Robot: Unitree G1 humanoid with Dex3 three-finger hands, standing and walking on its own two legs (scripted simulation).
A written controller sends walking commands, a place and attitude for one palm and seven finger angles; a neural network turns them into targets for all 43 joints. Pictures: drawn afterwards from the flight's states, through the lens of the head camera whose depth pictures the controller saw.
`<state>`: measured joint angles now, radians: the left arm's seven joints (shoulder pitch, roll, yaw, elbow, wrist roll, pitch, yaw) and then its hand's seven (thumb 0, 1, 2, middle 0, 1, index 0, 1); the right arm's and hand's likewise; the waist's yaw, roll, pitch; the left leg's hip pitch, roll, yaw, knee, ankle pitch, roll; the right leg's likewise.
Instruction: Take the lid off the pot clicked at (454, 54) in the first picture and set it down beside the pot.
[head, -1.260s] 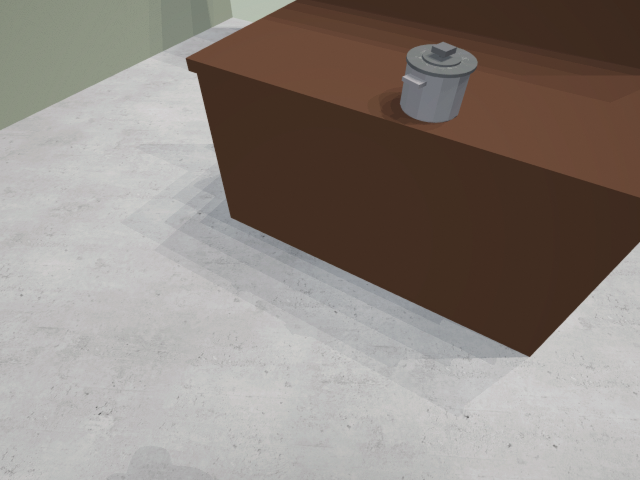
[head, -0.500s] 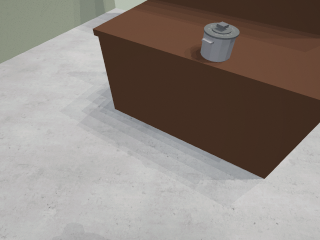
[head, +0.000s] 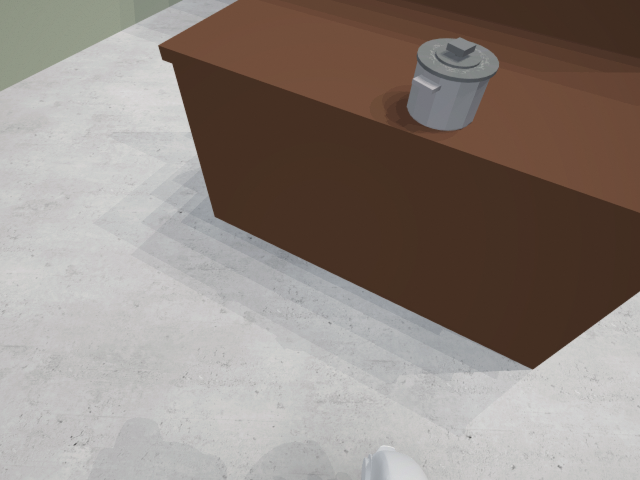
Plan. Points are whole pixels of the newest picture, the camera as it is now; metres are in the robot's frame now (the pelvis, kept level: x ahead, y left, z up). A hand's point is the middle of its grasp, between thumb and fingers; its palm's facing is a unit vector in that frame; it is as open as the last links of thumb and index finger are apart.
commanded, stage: turn to face it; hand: left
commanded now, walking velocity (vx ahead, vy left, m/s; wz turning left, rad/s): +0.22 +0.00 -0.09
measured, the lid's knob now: (461, 47) +0.88 -0.25 +0.10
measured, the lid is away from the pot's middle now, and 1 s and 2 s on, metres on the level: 0.00 0.00 0.00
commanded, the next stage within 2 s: take the last steps up to it in 0.84 s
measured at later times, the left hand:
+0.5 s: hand (229, 412) +0.23 +0.15 -0.17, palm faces -0.09 -0.97 -0.21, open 7.3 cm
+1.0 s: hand (258, 352) +0.33 +0.11 -0.16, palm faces -0.34 -0.90 -0.26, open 7.4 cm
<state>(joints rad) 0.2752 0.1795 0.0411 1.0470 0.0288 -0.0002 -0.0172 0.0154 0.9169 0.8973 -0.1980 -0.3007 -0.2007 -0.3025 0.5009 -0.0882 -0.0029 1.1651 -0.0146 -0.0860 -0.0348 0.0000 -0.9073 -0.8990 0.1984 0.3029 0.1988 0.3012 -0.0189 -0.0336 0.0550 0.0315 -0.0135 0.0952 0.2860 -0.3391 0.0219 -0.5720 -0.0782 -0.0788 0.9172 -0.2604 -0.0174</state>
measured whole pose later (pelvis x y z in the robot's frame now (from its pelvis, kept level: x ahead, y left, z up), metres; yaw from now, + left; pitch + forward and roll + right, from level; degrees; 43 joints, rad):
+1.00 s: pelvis +0.19 -0.04 -0.01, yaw -22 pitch +1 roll +0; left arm 0.22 0.18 0.05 0.94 0.02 0.01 0.01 0.01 0.91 0.90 -0.20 -0.30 -0.20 -0.30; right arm 0.28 -0.23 -0.06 1.01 -0.02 0.05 -0.04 0.00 -0.91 -0.90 0.20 0.30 0.20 0.30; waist -0.02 0.06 0.07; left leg -0.40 0.09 0.05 0.97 -0.51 -0.04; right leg -0.28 0.00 -0.05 0.56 -0.30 -0.03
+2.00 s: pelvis +0.38 -0.12 -0.01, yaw -26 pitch +0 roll -1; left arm 0.19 0.20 0.05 0.99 0.02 0.04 0.04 0.00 0.91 0.90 -0.20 -0.30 -0.20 -0.30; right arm 0.15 -0.16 -0.03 0.97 -0.03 0.01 -0.04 0.00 -0.92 -0.90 0.19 0.30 0.19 0.30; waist 0.01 -0.03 0.06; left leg -0.31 0.01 0.06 0.58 -0.26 0.05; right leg -0.35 -0.02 -0.04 0.79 -0.47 0.01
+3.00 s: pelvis +0.35 -0.12 +0.00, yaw -25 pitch -1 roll -1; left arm 0.32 0.19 -0.01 1.06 0.02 -0.01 0.04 0.01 0.91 0.90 -0.20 -0.30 -0.20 -0.30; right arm 0.26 -0.15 -0.01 1.08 -0.01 -0.01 -0.02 0.01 -0.93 -0.90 0.20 0.30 0.20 0.30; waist 0.00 -0.02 0.03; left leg -0.31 0.00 0.02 0.51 -0.18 0.02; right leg -0.14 -0.02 -0.01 0.48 -0.33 0.02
